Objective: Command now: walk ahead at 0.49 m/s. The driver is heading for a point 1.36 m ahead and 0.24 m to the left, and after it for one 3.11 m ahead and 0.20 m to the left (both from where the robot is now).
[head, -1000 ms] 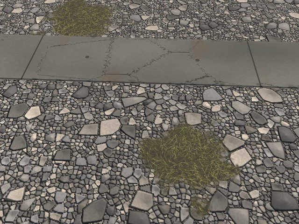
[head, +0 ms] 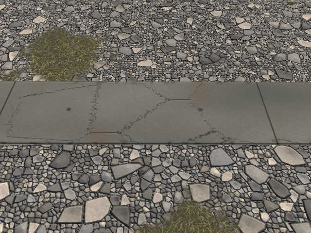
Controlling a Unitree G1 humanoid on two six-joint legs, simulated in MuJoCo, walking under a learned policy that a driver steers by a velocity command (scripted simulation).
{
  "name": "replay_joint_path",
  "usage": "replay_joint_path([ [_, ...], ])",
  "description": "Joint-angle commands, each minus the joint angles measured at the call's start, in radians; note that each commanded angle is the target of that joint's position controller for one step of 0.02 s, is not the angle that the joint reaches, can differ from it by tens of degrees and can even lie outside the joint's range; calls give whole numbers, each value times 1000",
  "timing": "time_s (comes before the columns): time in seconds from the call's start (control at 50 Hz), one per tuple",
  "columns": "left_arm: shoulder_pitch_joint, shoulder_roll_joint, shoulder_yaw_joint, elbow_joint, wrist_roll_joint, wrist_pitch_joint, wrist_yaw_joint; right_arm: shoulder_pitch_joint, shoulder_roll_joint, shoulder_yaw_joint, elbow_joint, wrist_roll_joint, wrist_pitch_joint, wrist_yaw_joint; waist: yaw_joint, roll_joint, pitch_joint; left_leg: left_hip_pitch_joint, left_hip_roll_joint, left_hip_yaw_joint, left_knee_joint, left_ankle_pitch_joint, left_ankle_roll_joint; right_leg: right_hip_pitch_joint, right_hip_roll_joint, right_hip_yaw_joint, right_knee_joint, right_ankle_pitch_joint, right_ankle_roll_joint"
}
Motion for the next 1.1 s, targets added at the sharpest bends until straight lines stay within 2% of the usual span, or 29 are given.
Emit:
replay_joint_path([
  [0.02, 35, 46, 14, -42, 12, 4, 7, -38, -131, -20, -54, 1, -17, -20, 46, 79, 54, -98, 281, -213, -207, 67, 170, -32, -43, 2, -136, 154, 28],
  [0.12, -157, 28, 6, -93, 1, -8, -10, 61, -164, -26, -31, 19, -1, -37, -24, 82, 57, 16, 271, -161, -188, 75, 123, 1, 11, -44, -465, 307, 40],
  [0.22, -255, 47, 4, -141, -10, -21, -42, 117, -173, -34, -2, 26, 21, -40, -44, 96, 82, 172, 338, -184, -103, 69, 108, 5, 36, -45, -599, 188, 8],
  [0.26, -197, 75, 15, -135, -9, -30, -49, 94, -188, -40, -5, 27, 32, -42, 1, 115, 52, 198, 350, -187, -28, 184, 88, 110, 64, -67, -639, 115, -21],
  [0.28, -99, 103, 32, -108, -7, -32, -48, 71, -186, -38, -11, 24, 37, -42, 58, 115, -3, 187, 317, -156, 88, 352, 68, 248, 98, -95, -662, 101, -43],
  [0.3, 88, 161, 60, -53, -6, -35, -41, 62, -154, -26, -22, 13, 39, -41, 134, 88, -122, 102, 254, -105, 314, 422, 38, 502, 85, -73, -650, 119, -81],
  [0.32, 260, 269, 86, -23, 14, -32, -35, 126, -72, 2, -49, 1, 27, -37, 151, -89, -293, -237, 137, -25, 712, 147, -27, 900, -164, 270, -653, 84, -203],
  [0.34, 303, 256, 82, -7, 9, -26, -41, 176, -15, 21, -38, 16, 0, -31, 135, -274, -387, -506, 22, -103, 958, -408, -52, 1070, -290, 660, -817, -49, -297],
  [0.36, 246, 175, 56, -17, 5, -29, -42, 105, -135, -8, -50, 40, -20, -27, 137, -172, -287, -602, 88, -195, 1060, -388, -28, 987, -259, 603, -842, -89, -250],
  [0.38, 150, 134, 42, -41, 5, -27, -40, 17, -166, -16, -80, 52, -28, -26, 113, -110, -178, -618, 143, -166, 1050, -298, -13, 847, -226, 443, -851, -17, -211],
  [0.4, 69, 109, 32, -54, 10, -27, -45, -25, -155, -18, -86, 40, -25, -32, 80, -24, -109, -573, 187, -145, 990, -211, -17, 702, -183, 331, -887, 78, -194],
  [0.42, 29, 80, 24, -59, 15, -29, -49, -31, -145, -25, -87, 26, -13, -37, 49, -19, -72, -521, 220, -145, 923, -159, -21, 610, -143, 253, -920, 131, -178],
  [0.44, 20, 65, 19, -51, 19, -30, -53, -13, -121, -25, -83, 23, 2, -37, 25, -34, -55, -467, 233, -144, 888, -128, -25, 550, -115, 203, -951, 155, -171],
  [0.48, 51, 77, 23, -26, 18, -34, -53, 9, -87, -24, -76, 22, 24, -40, 6, -31, -32, -447, 235, -127, 844, -94, -39, 503, -94, 137, -986, 237, -183],
  [0.52, 86, 105, 31, -6, 18, -34, -43, -49, -92, -29, -98, 16, 31, -42, 10, -13, -2, -511, 240, -124, 766, -23, -56, 511, -93, 98, -1006, 303, -191],
  [0.64, 171, 123, 33, 31, 8, -17, -16, -269, -67, -24, -163, 14, 23, -32, 67, -18, 45, -532, 210, -89, 422, 225, -72, 555, -62, 11, -1036, 269, -155],
  [0.76, 250, 135, 41, 84, -2, 4, -7, -417, -72, -17, -221, 27, 9, -3, 102, -22, 97, -554, 182, -78, 264, 168, -43, 719, -125, 12, -981, 262, -146],
  [0.82, 219, 156, 51, 85, -5, 16, -2, -367, -104, -29, -219, 27, -1, 9, 54, -44, 56, -423, 145, -48, 225, 64, -6, 759, -141, 6, -888, 451, -122],
  [0.84, 196, 162, 52, 80, -4, 21, -1, -285, -129, -44, -198, 26, -3, 7, 6, -57, 4, -291, 108, -17, 215, 51, 12, 747, -121, -14, -796, 619, -107],
  [0.86, 181, 143, 45, 74, 1, 26, -2, -117, -172, -69, -143, 24, -2, 1, -71, -42, -92, -66, 83, 0, 210, 67, 39, 686, -66, -53, -606, 702, -81],
  [0.88, 186, 114, 29, 50, 17, 25, -2, 74, -249, -92, -102, 13, 0, -9, -130, 62, -240, 258, 256, -200, 231, 82, 104, 464, -3, -96, -290, 447, -44],
  [0.9, 316, -35, -13, 48, 14, 1, -17, 142, -317, -104, -79, 6, 5, -6, -59, 337, -375, 592, 484, -693, 108, -96, 272, 60, 192, -68, 67, -257, 21],
  [0.92, 264, 62, 7, 61, -11, -25, -22, 127, -222, -78, -84, 15, 4, -5, -89, 257, -369, 577, 474, -792, 20, -193, 251, -57, 159, 75, 202, -368, 2],
  [0.94, 164, 124, 24, 26, -34, -40, -24, 33, -180, -65, -101, 19, 1, -9, -74, 209, -215, 442, 444, -635, 6, -152, 198, -124, 105, 56, 219, -292, -15],
  [0.96, 103, 129, 26, 11, -31, -43, -16, -57, -152, -55, -122, 15, 0, -9, -40, 115, -138, 284, 408, -507, -17, -54, 169, -86, 47, 27, 173, -189, -18],
  [0.98, 73, 122, 34, 7, -14, -37, -8, -110, -122, -46, -128, 7, -2, -5, -10, 80, -77, 148, 369, -417, -48, 31, 152, -39, 15, 15, 109, -130, -14],
  [1.02, 117, 78, 37, 14, -6, -9, -4, -121, -90, -37, -114, -5, -6, 1, 41, 115, -56, 29, 325, -325, -106, 77, 140, 65, -18, 20, 37, -74, -12],
  [1.04, 128, 59, 35, 17, -5, 2, -3, -104, -100, -39, -103, -2, -9, -1, 49, 114, -44, 1, 317, -294, -128, 101, 148, 74, -23, 12, 8, -66, -7],
  [1.1, 40, 63, 41, -16, 5, 16, 2, -57, -145, -49, -79, 0, -10, -19, 43, 90, 6, -5, 317, -241, -171, 151, 158, -14, -34, 3, -119, 44, 20],
])
Next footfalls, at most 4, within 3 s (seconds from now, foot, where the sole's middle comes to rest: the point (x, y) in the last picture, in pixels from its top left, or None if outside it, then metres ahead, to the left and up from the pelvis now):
0.30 right None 0.34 -0.17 -0.78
0.88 left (140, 204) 0.65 0.07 -0.78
1.44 right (187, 146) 0.97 -0.17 -0.78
1.98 left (125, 114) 1.20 0.16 -0.78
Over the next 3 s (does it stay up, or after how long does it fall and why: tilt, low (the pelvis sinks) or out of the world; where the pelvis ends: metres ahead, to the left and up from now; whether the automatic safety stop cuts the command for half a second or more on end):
stays up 1.15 -0.01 0.01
